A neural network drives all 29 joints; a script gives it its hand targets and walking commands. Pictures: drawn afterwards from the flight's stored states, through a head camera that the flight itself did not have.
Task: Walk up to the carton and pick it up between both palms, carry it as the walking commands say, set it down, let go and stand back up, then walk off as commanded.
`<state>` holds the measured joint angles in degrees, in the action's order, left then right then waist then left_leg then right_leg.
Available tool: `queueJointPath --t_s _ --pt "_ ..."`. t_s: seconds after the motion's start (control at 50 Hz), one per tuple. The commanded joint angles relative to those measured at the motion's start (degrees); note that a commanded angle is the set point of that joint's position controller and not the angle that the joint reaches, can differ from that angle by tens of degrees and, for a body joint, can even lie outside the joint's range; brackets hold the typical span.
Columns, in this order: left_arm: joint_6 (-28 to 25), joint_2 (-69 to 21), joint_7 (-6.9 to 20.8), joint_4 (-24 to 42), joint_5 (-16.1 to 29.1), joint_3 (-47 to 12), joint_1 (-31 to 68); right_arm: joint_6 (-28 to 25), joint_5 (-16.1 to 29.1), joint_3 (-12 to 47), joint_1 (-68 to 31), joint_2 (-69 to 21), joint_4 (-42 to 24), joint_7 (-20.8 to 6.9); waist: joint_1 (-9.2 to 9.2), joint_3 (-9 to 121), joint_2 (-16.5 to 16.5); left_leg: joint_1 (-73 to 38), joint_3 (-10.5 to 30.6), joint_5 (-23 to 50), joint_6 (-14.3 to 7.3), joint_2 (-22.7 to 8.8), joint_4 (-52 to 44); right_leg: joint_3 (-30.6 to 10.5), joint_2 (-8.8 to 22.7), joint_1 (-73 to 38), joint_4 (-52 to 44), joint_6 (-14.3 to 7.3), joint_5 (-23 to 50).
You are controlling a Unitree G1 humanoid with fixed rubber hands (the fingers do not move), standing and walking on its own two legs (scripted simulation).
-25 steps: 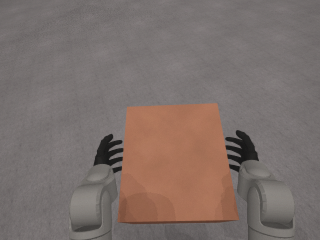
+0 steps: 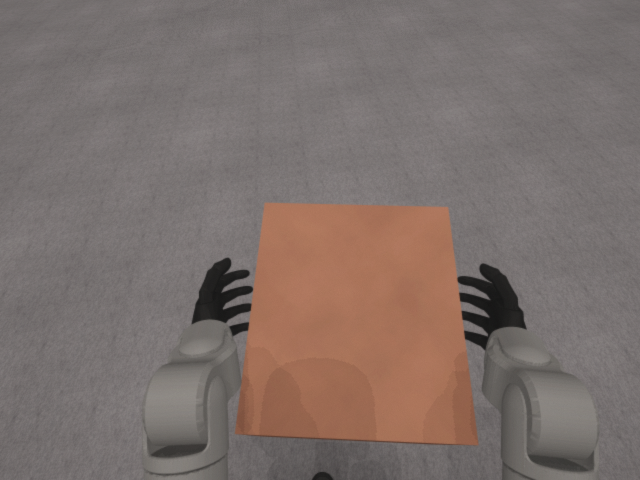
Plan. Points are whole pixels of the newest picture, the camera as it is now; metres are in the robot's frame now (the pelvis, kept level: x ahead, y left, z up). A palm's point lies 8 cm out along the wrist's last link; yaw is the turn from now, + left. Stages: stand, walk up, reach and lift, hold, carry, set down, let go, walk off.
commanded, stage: carry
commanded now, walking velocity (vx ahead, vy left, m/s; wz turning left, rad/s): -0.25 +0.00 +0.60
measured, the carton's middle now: (351, 326) +0.32 -0.01 +0.02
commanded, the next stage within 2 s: none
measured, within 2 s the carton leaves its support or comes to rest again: neither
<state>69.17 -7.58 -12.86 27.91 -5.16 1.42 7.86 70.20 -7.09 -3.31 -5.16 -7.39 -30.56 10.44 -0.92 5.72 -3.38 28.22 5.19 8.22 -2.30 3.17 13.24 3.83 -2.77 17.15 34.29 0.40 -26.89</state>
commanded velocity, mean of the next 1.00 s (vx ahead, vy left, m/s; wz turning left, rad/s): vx -0.09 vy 0.00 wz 0.20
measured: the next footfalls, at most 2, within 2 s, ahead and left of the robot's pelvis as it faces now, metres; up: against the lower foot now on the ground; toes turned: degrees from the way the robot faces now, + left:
right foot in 0.04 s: -0.05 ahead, -0.10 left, +0.00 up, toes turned -4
left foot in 0.44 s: -0.13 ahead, +0.19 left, +0.00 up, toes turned +23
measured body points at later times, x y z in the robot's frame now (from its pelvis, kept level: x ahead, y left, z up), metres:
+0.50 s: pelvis -0.16 +0.04 -0.01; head -0.15 +0.05 +0.44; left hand +0.06 +0.27 +0.07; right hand +0.15 -0.02 +0.08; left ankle -0.17 +0.17 -0.73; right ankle -0.11 -0.09 -0.71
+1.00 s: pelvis -0.23 +0.02 +0.00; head -0.24 +0.00 +0.45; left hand -0.02 +0.25 +0.11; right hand +0.07 -0.05 +0.10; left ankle -0.25 +0.17 -0.72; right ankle -0.20 -0.07 -0.73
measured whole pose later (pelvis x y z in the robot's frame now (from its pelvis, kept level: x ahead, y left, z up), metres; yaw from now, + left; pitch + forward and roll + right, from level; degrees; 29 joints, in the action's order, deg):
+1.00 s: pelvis -0.23 +0.02 +0.00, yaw +19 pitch +4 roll +2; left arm 70.7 -7.5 -11.2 24.7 -5.9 3.0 6.7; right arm 73.3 -7.1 -2.2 -6.1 -7.4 -26.9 12.3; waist -1.2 7.3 -0.9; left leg 23.2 -3.6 -15.0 2.1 -3.1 33.4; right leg 3.9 2.0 19.0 31.3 -1.5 -16.1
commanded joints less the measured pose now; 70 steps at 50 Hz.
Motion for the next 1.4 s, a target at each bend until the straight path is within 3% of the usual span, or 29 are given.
queueJointPath --t_s 0.0,0.02,0.04,0.06,0.08,0.12,0.16,0.26,0.34,0.38,0.4,0.42,0.44,0.46,0.5,0.54,0.58,0.7,0.74,0.78,0.8,0.82,0.9,1.0,1.04,1.06,1.08,1.2,1.38 --pt "0.1 -53.3 13.8 2.2 20.0 -34.2 14.4 -0.2 21.6 36.7 -19.0 -48.4 -4.5 -14.6 0.34 17.8 -9.7 -9.8 7.8 -22.8 5.9 -9.3 -9.4 4.7 0.5 -17.0 -15.6 -0.9 4.8" --pt "0.3 -52.8 14.1 1.9 20.1 -33.8 14.3 -0.1 21.1 36.8 -18.9 -47.9 -4.4 -14.3 0.56 16.0 -5.4 -4.1 6.0 -24.0 6.7 -7.2 -5.8 0.9 5.7 -20.9 -18.7 -1.5 4.5" --pt "0.1 -52.6 14.4 0.8 19.6 -32.8 13.3 0.1 21.4 37.8 -19.7 -48.0 -5.4 -14.3 1.35 14.4 12.6 3.5 -2.5 -28.9 7.7 -1.8 10.4 -10.6 19.0 -18.7 -22.3 -5.4 -0.8" --pt "-0.3 -54.3 15.0 0.9 19.9 -32.9 13.6 0.3 21.6 38.9 -23.7 -48.4 -7.7 -14.2 1.20 8.6 27.2 11.3 -10.1 -38.1 7.1 0.2 36.8 -19.2 34.3 -8.4 -24.1 -11.3 11.2" --pt "-0.3 -55.6 15.4 2.6 20.9 -33.7 15.5 0.0 22.1 39.2 -26.4 -50.0 -8.2 -14.1 0.50 4.0 18.4 13.6 -7.7 -37.4 6.2 -3.6 51.1 -14.4 34.3 -1.7 -23.3 -12.7 16.1" --pt "-0.5 -54.5 15.9 5.8 22.0 -33.7 19.0 -0.1 22.4 39.2 -24.4 -51.2 -4.6 -14.1 -0.07 3.6 7.2 10.7 -5.5 -29.6 5.7 -3.3 63.3 -1.5 24.4 3.3 -17.5 -8.1 16.7" --pt "0.0 -52.0 15.6 6.2 21.7 -32.4 18.8 0.0 22.3 38.1 -22.3 -49.5 -2.3 -14.1 -0.21 4.8 8.4 10.2 -7.0 -27.0 5.8 -2.9 63.7 1.1 19.7 -1.3 -10.8 -6.8 30.6" --pt "1.1 -50.7 15.4 1.9 20.3 -29.8 16.6 1.0 21.9 37.6 -24.7 -48.7 -1.4 -13.0 0.70 5.2 18.2 6.9 -12.4 -30.6 6.6 -4.8 41.9 0.9 22.1 -8.6 -9.8 -6.7 37.8" --pt "1.6 -52.1 14.8 0.2 20.1 -30.3 16.3 2.1 21.4 35.4 -23.0 -49.1 0.8 -13.0 1.62 8.1 19.5 2.1 -14.7 -29.9 5.2 -4.2 26.4 0.7 25.0 -13.2 -5.3 -5.1 48.3" --pt "1.6 -53.3 14.5 -0.1 20.0 -31.0 16.5 2.4 21.4 34.7 -22.2 -50.0 1.3 -13.2 1.10 10.9 16.7 -5.1 -15.6 -20.9 4.7 -4.4 12.2 2.2 24.3 -12.7 -1.3 -2.0 42.7" --pt "1.5 -53.7 14.5 0.0 19.9 -31.5 17.1 2.3 21.3 34.3 -21.8 -50.4 1.8 -13.4 1.06 13.6 12.2 -12.4 -14.5 -17.9 4.4 -5.4 6.9 3.2 22.3 -9.8 3.0 0.4 35.6" --pt "1.5 -52.7 14.6 0.4 19.8 -31.7 18.8 2.4 21.3 33.8 -21.7 -50.6 2.2 -13.5 0.95 13.6 3.7 -19.7 -4.1 -7.4 2.8 -12.4 6.5 3.1 19.3 1.4 9.7 2.8 15.5" --pt "1.9 -52.5 14.9 0.8 20.9 -32.4 20.4 2.2 20.0 32.0 -20.1 -49.4 4.8 -13.2 -0.08 13.0 -14.5 -26.9 13.0 20.5 -4.9 -26.1 10.1 6.2 11.3 18.9 19.1 4.8 -7.8" --pt "1.6 -54.0 15.3 0.8 21.3 -33.2 21.6 1.7 20.2 31.7 -20.7 -50.7 4.5 -13.3 -0.01 13.6 -13.4 -23.6 11.6 25.5 -8.5 -27.0 11.4 0.5 10.6 18.5 28.7 3.4 -14.0" --pt "0.5 -57.7 16.0 3.9 23.7 -36.8 26.6 0.1 20.6 31.4 -22.9 -52.6 1.8 -13.6 0.33 14.4 -7.9 -20.4 5.7 5.5 -6.8 -22.5 9.5 -3.6 9.6 19.3 34.3 1.8 -6.3" --pt "0.2 -59.3 16.2 4.1 24.6 -38.1 27.4 -0.8 20.2 31.1 -23.2 -53.4 1.6 -13.8 0.34 14.2 -6.4 -17.7 1.4 -12.7 -5.0 -18.4 7.1 -3.6 8.7 17.9 32.5 1.2 1.7" --pt "0.0 -58.5 16.2 4.2 24.9 -38.3 26.3 -1.2 19.6 31.0 -22.0 -52.5 1.2 -13.6 0.06 13.7 -5.7 -15.6 2.5 -23.4 -4.8 -18.3 3.5 -2.4 7.1 15.9 27.7 1.0 2.6" --pt "1.4 -53.9 15.4 1.2 22.2 -35.5 20.5 0.1 18.9 31.9 -19.7 -49.0 1.8 -12.8 -0.13 12.5 -7.3 -14.0 5.3 -26.5 -4.9 -18.0 0.7 0.4 3.3 5.9 4.0 0.2 -0.7" --pt "1.8 -53.0 15.2 0.1 21.0 -34.0 18.5 0.6 19.2 32.8 -19.6 -48.5 1.7 -12.7 0.71 13.1 -5.8 -13.2 3.9 -26.8 -2.5 -16.5 2.6 2.0 3.3 -1.0 -9.7 -0.2 7.6" --pt "2.0 -51.8 15.4 -0.6 20.4 -32.6 17.9 1.0 19.4 33.9 -20.0 -48.3 1.6 -12.5 0.61 13.2 0.8 -7.7 0.2 -22.4 1.0 -13.3 7.9 -4.6 10.9 -8.1 -13.9 -0.9 10.0" --pt "1.8 -51.2 15.5 -2.8 19.5 -31.2 16.2 1.3 19.9 35.2 -22.4 -48.2 0.6 -12.7 1.59 10.7 12.8 -1.1 -6.0 -25.2 3.1 -8.6 14.3 -14.7 18.9 -6.3 -17.5 -3.3 5.9" --pt "1.4 -52.6 15.7 -1.6 20.0 -31.5 17.5 1.2 20.7 36.6 -26.3 -48.6 -1.7 -12.8 1.51 8.5 16.4 0.6 -7.1 -28.2 3.5 -7.3 19.1 -17.7 21.9 -3.3 -19.5 -4.4 6.4" --pt "1.3 -52.1 15.6 0.2 19.7 -30.8 18.6 1.7 22.3 38.1 -26.0 -50.0 -0.5 -12.7 0.96 7.0 11.7 0.2 -7.1 -24.9 4.0 -7.1 26.1 -11.9 18.6 -2.9 -15.1 -3.9 17.1" --pt "1.8 -50.8 15.0 -1.2 19.4 -30.3 17.8 2.0 22.2 36.9 -24.7 -48.8 0.6 -12.6 0.82 9.7 11.2 -9.2 -9.5 -19.7 5.2 -7.6 13.0 -9.2 16.2 -4.9 -9.3 -2.7 28.2" --pt "1.9 -50.5 14.8 -2.5 18.9 -30.1 17.2 2.3 22.0 36.0 -24.6 -48.3 1.5 -12.7 1.26 11.2 7.9 -15.7 -6.5 -12.7 4.4 -11.8 12.4 -7.1 14.4 -1.8 -6.8 -1.3 26.7" --pt "2.0 -50.9 14.9 -0.9 20.1 -31.6 18.8 2.0 21.7 35.1 -24.0 -48.4 2.2 -12.9 1.22 10.6 2.0 -15.0 -4.9 -6.9 3.6 -13.0 14.0 -5.2 12.4 0.0 -6.4 -0.5 23.3" --pt "2.0 -51.3 15.0 -0.9 20.2 -32.1 19.8 1.8 21.5 34.6 -23.7 -48.8 2.8 -13.0 1.16 10.6 0.9 -14.1 -4.1 -7.3 3.0 -13.4 12.7 -4.3 12.1 -0.1 -6.1 -0.3 18.8" --pt "1.6 -53.2 15.8 -0.3 21.7 -33.7 23.4 0.9 20.2 33.3 -24.6 -50.0 2.8 -13.1 0.93 9.4 1.9 -11.9 -3.1 -20.1 2.0 -12.9 9.0 -4.6 11.4 0.2 -8.1 -0.6 11.6" --pt "1.3 -53.5 15.8 -1.3 20.7 -33.1 23.2 0.7 20.4 33.6 -25.6 -50.2 2.9 -13.5 1.13 8.9 1.5 -9.8 -3.1 -23.3 2.2 -12.5 7.8 -4.4 12.7 -0.5 -8.4 0.0 10.3"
